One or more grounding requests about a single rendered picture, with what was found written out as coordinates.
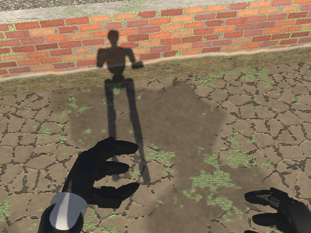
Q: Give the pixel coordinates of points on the right robot hand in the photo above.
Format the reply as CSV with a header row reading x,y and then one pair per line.
x,y
291,217

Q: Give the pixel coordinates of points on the left robot hand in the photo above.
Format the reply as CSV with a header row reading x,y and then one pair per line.
x,y
92,165

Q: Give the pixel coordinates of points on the left robot forearm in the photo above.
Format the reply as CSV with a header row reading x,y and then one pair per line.
x,y
65,214

